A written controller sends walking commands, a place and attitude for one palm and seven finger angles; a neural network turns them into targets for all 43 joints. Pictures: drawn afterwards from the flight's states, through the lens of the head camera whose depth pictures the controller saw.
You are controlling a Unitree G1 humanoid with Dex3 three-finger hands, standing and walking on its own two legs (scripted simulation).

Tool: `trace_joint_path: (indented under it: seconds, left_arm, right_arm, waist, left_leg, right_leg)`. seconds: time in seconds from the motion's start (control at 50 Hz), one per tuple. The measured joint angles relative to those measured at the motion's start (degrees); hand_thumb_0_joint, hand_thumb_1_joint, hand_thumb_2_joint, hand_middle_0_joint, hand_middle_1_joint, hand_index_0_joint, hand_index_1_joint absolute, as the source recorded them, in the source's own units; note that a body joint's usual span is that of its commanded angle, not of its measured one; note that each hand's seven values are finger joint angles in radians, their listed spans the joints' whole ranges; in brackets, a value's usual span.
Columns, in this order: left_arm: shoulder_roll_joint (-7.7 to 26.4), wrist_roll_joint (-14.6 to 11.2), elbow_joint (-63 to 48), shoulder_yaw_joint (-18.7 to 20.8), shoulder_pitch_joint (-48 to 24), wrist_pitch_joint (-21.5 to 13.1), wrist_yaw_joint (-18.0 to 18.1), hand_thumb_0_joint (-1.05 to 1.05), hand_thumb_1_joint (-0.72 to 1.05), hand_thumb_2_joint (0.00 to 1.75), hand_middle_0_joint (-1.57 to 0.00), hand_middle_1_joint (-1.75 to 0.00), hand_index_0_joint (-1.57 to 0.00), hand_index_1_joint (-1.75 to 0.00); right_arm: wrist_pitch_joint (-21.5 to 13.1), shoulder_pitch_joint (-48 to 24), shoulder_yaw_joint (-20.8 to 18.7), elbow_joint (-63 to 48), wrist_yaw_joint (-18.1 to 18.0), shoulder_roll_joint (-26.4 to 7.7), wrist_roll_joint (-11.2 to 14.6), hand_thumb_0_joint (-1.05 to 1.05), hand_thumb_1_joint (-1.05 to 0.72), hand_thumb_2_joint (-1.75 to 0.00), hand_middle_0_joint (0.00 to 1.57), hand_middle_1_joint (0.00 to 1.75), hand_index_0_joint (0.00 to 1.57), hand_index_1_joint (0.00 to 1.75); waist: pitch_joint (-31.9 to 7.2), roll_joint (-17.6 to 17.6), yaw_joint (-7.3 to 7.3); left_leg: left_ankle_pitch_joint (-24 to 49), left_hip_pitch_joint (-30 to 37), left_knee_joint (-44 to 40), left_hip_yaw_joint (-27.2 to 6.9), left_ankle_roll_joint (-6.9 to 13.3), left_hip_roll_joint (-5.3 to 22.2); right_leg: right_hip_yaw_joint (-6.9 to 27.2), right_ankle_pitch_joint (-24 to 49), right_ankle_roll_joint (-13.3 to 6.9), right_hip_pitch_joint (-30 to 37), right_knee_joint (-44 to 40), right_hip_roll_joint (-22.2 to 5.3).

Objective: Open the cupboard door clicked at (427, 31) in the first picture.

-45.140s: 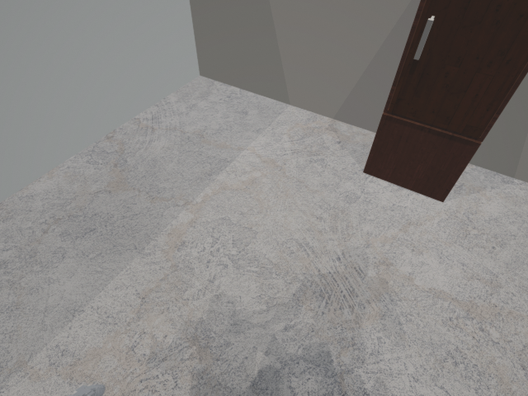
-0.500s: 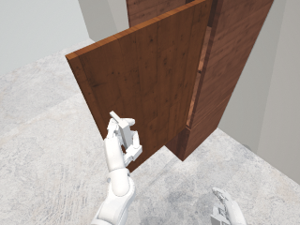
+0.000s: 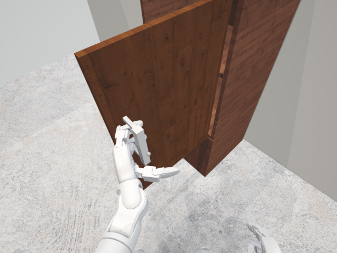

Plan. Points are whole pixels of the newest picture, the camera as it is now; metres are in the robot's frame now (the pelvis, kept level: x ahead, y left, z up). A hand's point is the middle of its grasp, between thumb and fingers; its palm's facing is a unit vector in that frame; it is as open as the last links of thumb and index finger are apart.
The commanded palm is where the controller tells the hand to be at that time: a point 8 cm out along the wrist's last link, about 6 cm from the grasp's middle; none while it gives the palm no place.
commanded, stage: open thumb and fingers to let go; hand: left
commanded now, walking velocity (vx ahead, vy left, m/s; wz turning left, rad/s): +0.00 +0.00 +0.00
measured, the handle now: (137, 141) +0.37 +0.09 +0.05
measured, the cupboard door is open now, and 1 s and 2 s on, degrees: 88 87 87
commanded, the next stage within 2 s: slide the hand sideways off the handle in 0.20 s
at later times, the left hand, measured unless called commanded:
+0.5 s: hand (142, 163) +0.31 +0.07 +0.06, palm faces -0.21 -0.97 -0.08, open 16.2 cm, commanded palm +0.30 +0.11 +0.05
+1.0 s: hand (126, 177) +0.28 +0.10 +0.06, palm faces -0.13 -0.99 -0.01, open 16.3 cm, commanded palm +0.25 +0.16 +0.05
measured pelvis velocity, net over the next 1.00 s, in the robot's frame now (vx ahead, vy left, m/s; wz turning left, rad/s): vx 0.02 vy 0.04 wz -0.02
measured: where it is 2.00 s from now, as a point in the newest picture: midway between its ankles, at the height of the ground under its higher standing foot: outside the picture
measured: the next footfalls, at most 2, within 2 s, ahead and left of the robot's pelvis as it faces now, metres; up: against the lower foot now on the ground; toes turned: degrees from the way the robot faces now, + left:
none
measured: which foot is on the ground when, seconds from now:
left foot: down 0.00-1.00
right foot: down 0.00-1.00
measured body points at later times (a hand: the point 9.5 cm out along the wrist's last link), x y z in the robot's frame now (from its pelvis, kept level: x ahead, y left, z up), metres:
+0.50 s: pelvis +0.00 +0.04 -0.01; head +0.04 +0.02 +0.44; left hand +0.32 +0.13 +0.06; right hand +0.15 -0.19 -0.11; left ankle +0.02 +0.15 -0.69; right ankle +0.03 -0.07 -0.69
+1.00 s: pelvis +0.02 +0.04 -0.01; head +0.06 +0.03 +0.44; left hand +0.28 +0.16 +0.06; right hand +0.19 -0.18 -0.10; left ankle +0.02 +0.15 -0.69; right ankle +0.03 -0.07 -0.69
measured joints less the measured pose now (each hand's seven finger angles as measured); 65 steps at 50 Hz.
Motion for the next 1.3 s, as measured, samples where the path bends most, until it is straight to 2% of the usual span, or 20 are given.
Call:
trace_joint_path:
  seconds: [0.24, 0.32, 0.34, 0.36, 0.42, 0.46, 0.48, 0.52, 0.56, 0.58, 0.66, 0.72, 0.78, 0.94, 1.16, 1.3]
  left_arm:
    - [-1.6, 2.5, 2.6, -2.3, -2.9, 0.5, 3.3, -0.01, -0.50, 0.30, -0.26, -0.61, -0.24, -0.60]
    - [-1.7, 2.7, 2.6, -2.8, -3.4, 1.1, 3.7, -0.01, -0.50, 0.30, -0.31, -0.55, -0.29, -0.54]
    - [-1.3, 3.2, 2.1, -3.0, -3.1, 1.2, 2.6, -0.01, -0.50, 0.30, -0.31, -0.53, -0.28, -0.52]
    - [-0.3, 3.5, 1.5, -3.1, -2.6, 0.7, -0.2, -0.01, -0.50, 0.30, -0.30, -0.52, -0.27, -0.50]
    - [5.4, 2.1, -0.2, -3.8, -1.4, -1.3, -13.4, -0.01, -0.50, 0.30, -0.27, -0.45, -0.20, -0.44]
    - [8.9, -1.2, -0.9, -4.6, -1.6, -1.6, -21.8, -0.01, -0.50, 0.30, -0.24, -0.41, -0.17, -0.40]
    - [9.8, -3.3, -1.1, -4.8, -1.9, -1.1, -24.8, -0.01, -0.50, 0.30, -0.23, -0.40, -0.16, -0.39]
    - [9.9, -6.8, -1.1, -4.7, -2.2, 0.5, -28.2, -0.01, -0.51, 0.29, -0.21, -0.37, -0.15, -0.36]
    - [8.5, -8.5, -1.5, -4.2, -1.7, 1.9, -28.5, -0.01, -0.51, 0.29, -0.19, -0.35, -0.14, -0.34]
    - [7.7, -8.6, -2.2, -4.0, -1.1, 2.3, -28.1, -0.01, -0.51, 0.29, -0.19, -0.34, -0.14, -0.34]
    - [5.5, -6.0, -6.2, -3.9, 3.0, 1.7, -25.2, -0.01, -0.51, 0.29, -0.16, -0.32, -0.15, -0.32]
    - [5.8, -3.8, -9.7, -4.5, 6.6, 0.9, -24.5, -0.01, -0.51, 0.30, -0.14, -0.31, -0.15, -0.31]
    - [6.9, -3.0, -12.8, -5.0, 9.6, 1.1, -25.0, -0.01, -0.50, 0.30, -0.14, -0.31, -0.15, -0.31]
    - [9.9, -5.1, -19.3, -3.3, 15.7, 2.7, -27.2, -0.01, -0.51, 0.29, -0.15, -0.31, -0.16, -0.30]
    - [10.9, -6.0, -27.6, -2.2, 23.8, 4.2, -31.5, -0.01, -0.50, 0.30, -0.15, -0.30, -0.15, -0.30]
    - [12.5, -7.5, -31.7, 0.4, 29.8, 2.8, -33.2, -0.01, -0.50, 0.30, -0.16, -0.30, -0.16, -0.30]
  right_arm:
    - [0.2, -0.9, 0.9, -0.9, 0.4, 1.3, -0.4, 0.01, -0.91, -0.90, 0.20, 0.30, 0.20, 0.30]
    - [0.3, -0.9, 1.0, -1.1, 0.6, 1.6, -0.6, 0.01, -0.91, -0.90, 0.20, 0.30, 0.20, 0.30]
    - [0.3, -0.9, 1.2, -1.2, 0.7, 1.7, -0.5, 0.01, -0.91, -0.90, 0.20, 0.30, 0.20, 0.30]
    - [0.2, -0.7, 1.4, -1.5, 0.7, 1.6, -0.2, 0.01, -0.91, -0.90, 0.20, 0.30, 0.20, 0.30]
    - [0.0, 0.6, 1.7, -2.8, 0.3, 1.1, 1.1, 0.01, -0.91, -0.90, 0.20, 0.30, 0.20, 0.30]
    - [-0.3, 1.3, 1.9, -3.6, -0.2, 0.4, 2.5, 0.01, -0.91, -0.90, 0.20, 0.30, 0.20, 0.30]
    - [-0.5, 1.6, 2.0, -3.8, -0.5, 0.0, 3.1, 0.01, -0.91, -0.90, 0.20, 0.30, 0.20, 0.30]
    - [-1.0, 2.0, 2.2, -4.1, -0.8, -0.7, 4.1, 0.01, -0.91, -0.90, 0.20, 0.30, 0.20, 0.30]
    - [-1.5, 2.5, 2.2, -4.6, -0.7, -1.1, 4.4, 0.01, -0.91, -0.90, 0.20, 0.30, 0.20, 0.30]
    - [-1.7, 2.8, 2.2, -4.9, -0.5, -1.1, 4.4, 0.01, -0.91, -0.90, 0.20, 0.30, 0.20, 0.30]
    - [-2.2, 3.6, 1.8, -6.5, 0.9, -1.0, 3.7, 0.01, -0.91, -0.90, 0.20, 0.30, 0.20, 0.30]
    - [-1.9, 3.8, 1.6, -7.6, 1.6, -0.8, 3.5, 0.01, -0.91, -0.90, 0.20, 0.30, 0.20, 0.30]
    - [-1.4, 3.6, 1.7, -8.4, 1.6, -0.6, 3.5, 0.01, -0.91, -0.90, 0.20, 0.30, 0.20, 0.30]
    - [-1.8, 2.5, 2.3, -9.7, 0.3, -0.4, 3.9, 0.01, -0.91, -0.90, 0.20, 0.30, 0.20, 0.30]
    - [-3.1, 2.5, 2.4, -11.6, -0.1, -0.5, 4.1, 0.01, -0.91, -0.90, 0.20, 0.30, 0.20, 0.30]
    - [-4.0, 3.1, 2.2, -12.2, -0.4, -0.8, 4.1, 0.01, -0.91, -0.90, 0.20, 0.30, 0.20, 0.30]
  waist:
    - [-0.1, -0.1, -0.08]
    - [-0.2, -0.1, 0.31]
    - [-0.1, -0.2, 0.31]
    - [0.0, -0.3, 0.34]
    - [0.5, -0.3, 0.67]
    - [1.3, 0.2, 0.88]
    - [1.6, 0.5, 0.94]
    - [2.1, 0.8, 0.94]
    - [2.1, 0.7, 0.83]
    - [2.0, 0.6, 0.76]
    - [1.1, -0.1, 0.45]
    - [0.7, -0.5, 0.36]
    - [0.9, -0.5, 0.45]
    - [1.2, 0.0, 1.04]
    - [0.3, 0.4, 1.55]
    - [-0.1, 0.6, 1.55]
  left_leg:
    - [-1.1, -1.2, 2.3, 0.9, 1.1, -0.3]
    - [-1.4, -1.7, 2.9, 1.1, 1.5, -0.4]
    - [-1.5, -1.8, 3.0, 1.2, 1.6, -0.5]
    - [-1.5, -1.9, 3.2, 1.2, 1.8, -0.7]
    - [-1.8, -2.2, 4.0, 1.1, 2.1, -1.0]
    - [-2.0, -1.8, 4.3, 1.0, 2.3, -1.1]
    - [-2.0, -1.5, 4.3, 0.9, 2.4, -1.1]
    - [-1.9, -0.8, 3.8, 1.1, 2.6, -1.2]
    - [-1.7, -0.4, 3.2, 1.5, 2.9, -1.3]
    - [-1.6, -0.4, 2.9, 1.7, 3.0, -1.4]
    - [-2.1, -0.7, 3.1, 2.7, 3.3, -1.4]
    - [-2.9, -1.1, 4.0, 3.0, 3.4, -1.3]
    - [-3.7, -1.1, 4.8, 3.0, 3.3, -1.1]
    - [-4.5, -1.3, 5.7, 2.0, 3.0, -0.9]
    - [-5.6, -2.2, 6.8, 1.2, 2.4, -0.9]
    - [-6.2, -2.7, 7.8, 0.7, 1.8, -0.5]
  right_leg:
    - [1.0, 0.0, 1.4, -0.9, 1.0, -0.3]
    - [1.2, -0.1, 1.7, -1.3, 1.3, -0.5]
    - [1.3, -0.2, 1.8, -1.3, 1.5, -0.6]
    - [1.3, -0.2, 1.9, -1.5, 1.7, -0.7]
    - [1.2, -0.6, 2.1, -1.6, 2.4, -1.1]
    - [1.1, -0.6, 2.4, -0.9, 2.3, -1.1]
    - [1.0, -0.5, 2.5, -0.5, 2.0, -1.1]
    - [1.2, -0.2, 2.8, 0.3, 1.3, -1.2]
    - [1.6, 0.1, 3.1, 0.5, 0.8, -1.3]
    - [1.9, 0.2, 3.2, 0.4, 0.7, -1.3]
    - [2.8, -0.2, 3.5, -0.5, 1.3, -1.4]
    - [3.2, -0.9, 3.6, -1.0, 2.2, -1.2]
    - [3.1, -1.5, 3.6, -1.0, 2.9, -1.1]
    - [2.2, -2.4, 3.3, -0.7, 3.3, -1.0]
    - [1.5, -3.9, 2.8, -1.4, 4.6, -0.9]
    - [1.0, -4.8, 2.2, -2.0, 5.8, -0.6]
